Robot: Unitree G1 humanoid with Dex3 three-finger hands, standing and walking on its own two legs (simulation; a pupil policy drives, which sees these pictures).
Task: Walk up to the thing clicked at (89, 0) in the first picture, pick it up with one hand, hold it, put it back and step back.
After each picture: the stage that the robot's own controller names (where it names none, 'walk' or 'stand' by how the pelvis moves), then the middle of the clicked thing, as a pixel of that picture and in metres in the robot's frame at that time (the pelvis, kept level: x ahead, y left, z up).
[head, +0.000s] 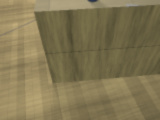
stand; out of the picture +0.98 -0.04 +0.04
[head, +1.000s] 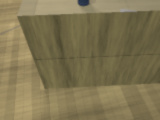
walk; out of the picture +0.87 +0.04 +0.07
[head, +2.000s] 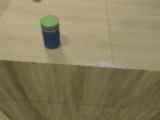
walk; (51, 33) +0.51 +0.17 +0.07
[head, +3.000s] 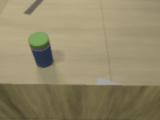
stand; (41, 50) +0.43 +0.17 +0.07
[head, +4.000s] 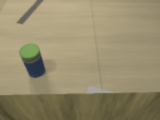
stand; (33, 61) +0.41 +0.20 +0.04
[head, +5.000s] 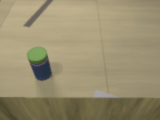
stand; (40, 64) +0.41 +0.18 +0.04
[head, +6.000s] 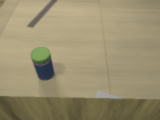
stand; (43, 64) +0.41 +0.17 +0.04
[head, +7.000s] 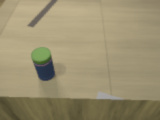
stand; (43, 64) +0.41 +0.16 +0.04
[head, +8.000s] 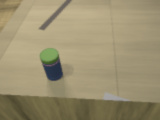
rise first; (52, 65) +0.41 +0.16 +0.05
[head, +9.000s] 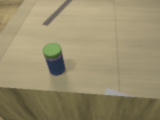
go down; (54, 59) +0.43 +0.16 +0.05
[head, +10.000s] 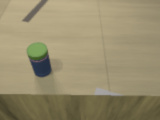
go down; (40, 60) +0.42 +0.15 +0.05
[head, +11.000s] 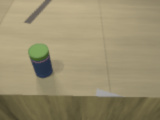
go down; (41, 61) +0.42 +0.16 +0.05
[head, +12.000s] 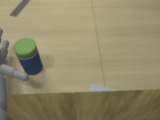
close in; (29, 57) +0.41 +0.17 +0.07
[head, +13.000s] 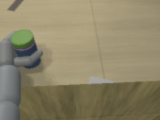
lift; (26, 50) +0.43 +0.18 +0.09
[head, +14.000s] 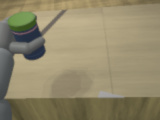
lift; (28, 37) +0.35 +0.16 +0.26
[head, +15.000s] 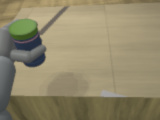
hold; (29, 44) +0.34 +0.16 +0.24
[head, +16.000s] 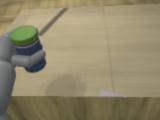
hold; (29, 50) +0.33 +0.16 +0.22
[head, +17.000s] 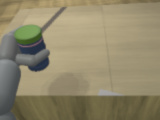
crouch; (33, 49) +0.34 +0.15 +0.22
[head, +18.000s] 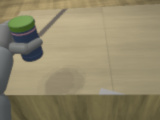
crouch; (27, 39) +0.37 +0.17 +0.24
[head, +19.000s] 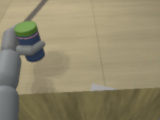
lower; (30, 42) +0.43 +0.17 +0.15
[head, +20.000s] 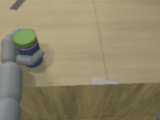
lower; (29, 49) +0.43 +0.17 +0.09
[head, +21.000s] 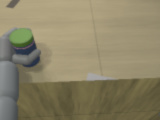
lower; (26, 48) +0.43 +0.18 +0.09
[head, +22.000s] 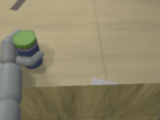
lower; (29, 50) +0.43 +0.17 +0.09
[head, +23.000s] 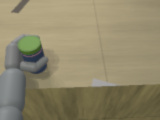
loosen; (33, 55) +0.41 +0.16 +0.08
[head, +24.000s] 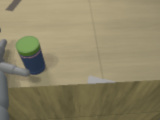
withdraw; (32, 56) +0.41 +0.16 +0.08
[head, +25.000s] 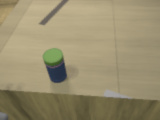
sink last; (55, 66) +0.39 +0.14 +0.06
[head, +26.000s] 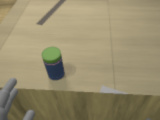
stand; (53, 64) +0.41 +0.15 +0.05
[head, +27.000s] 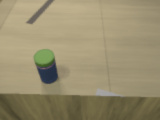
stand; (46, 67) +0.39 +0.15 +0.05
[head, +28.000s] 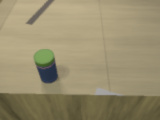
stand; (46, 66) +0.39 +0.15 +0.05
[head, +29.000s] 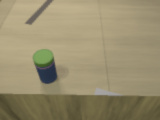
stand; (46, 67) +0.39 +0.15 +0.05
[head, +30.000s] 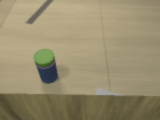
stand; (46, 67) +0.39 +0.15 +0.05
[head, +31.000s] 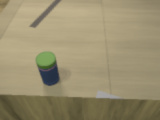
walk; (48, 69) +0.39 +0.15 +0.05
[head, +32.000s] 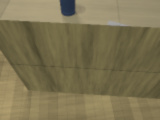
walk; (67, 0) +0.67 +0.09 +0.08
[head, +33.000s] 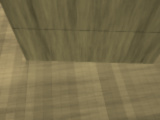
stand; out of the picture +1.05 +0.20 +0.07
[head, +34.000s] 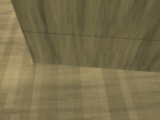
stand; out of the picture +1.07 +0.13 +0.07
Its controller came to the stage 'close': yes
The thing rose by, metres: 0.20
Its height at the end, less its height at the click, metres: +0.00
